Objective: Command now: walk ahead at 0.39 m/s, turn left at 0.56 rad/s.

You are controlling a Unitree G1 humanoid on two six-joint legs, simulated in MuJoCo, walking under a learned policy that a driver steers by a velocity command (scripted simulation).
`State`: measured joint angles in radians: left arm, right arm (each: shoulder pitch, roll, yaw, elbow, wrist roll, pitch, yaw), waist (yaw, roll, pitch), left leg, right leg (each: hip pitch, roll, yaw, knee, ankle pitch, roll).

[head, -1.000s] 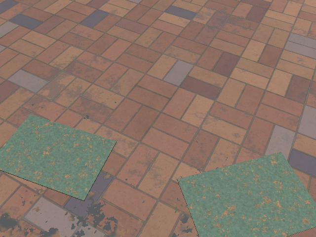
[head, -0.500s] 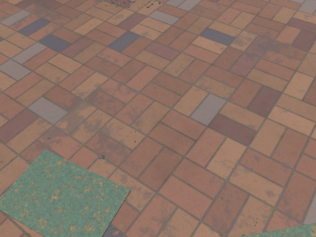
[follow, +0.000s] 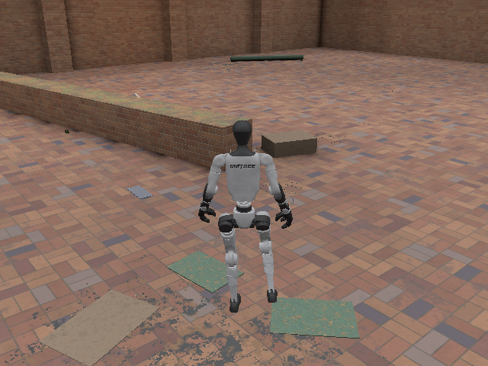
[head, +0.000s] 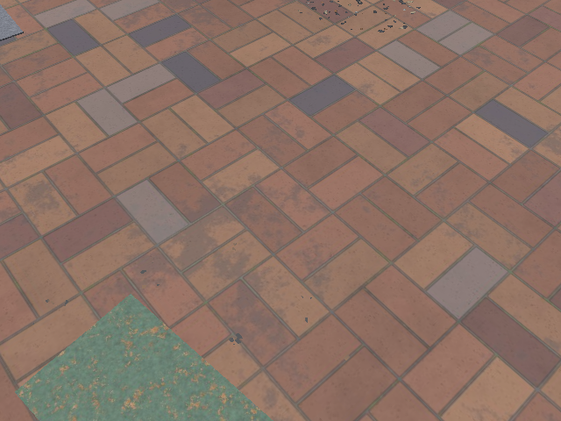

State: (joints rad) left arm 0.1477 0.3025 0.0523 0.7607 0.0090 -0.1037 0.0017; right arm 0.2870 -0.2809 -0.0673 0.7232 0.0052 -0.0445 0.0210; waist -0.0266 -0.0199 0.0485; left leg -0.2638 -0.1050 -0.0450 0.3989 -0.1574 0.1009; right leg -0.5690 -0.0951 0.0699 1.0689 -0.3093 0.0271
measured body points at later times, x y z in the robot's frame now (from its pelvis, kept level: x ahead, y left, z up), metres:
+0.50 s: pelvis +0.17 -0.05 -0.01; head +0.22 -0.04 +0.44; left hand +0.24 +0.26 -0.11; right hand +0.39 -0.28 -0.11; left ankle +0.13 +0.09 -0.68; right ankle +0.28 -0.13 -0.74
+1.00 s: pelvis +0.17 +0.00 +0.00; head +0.18 +0.04 +0.45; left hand +0.14 +0.33 -0.11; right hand +0.46 -0.15 -0.07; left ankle +0.14 +0.09 -0.74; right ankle +0.28 -0.12 -0.69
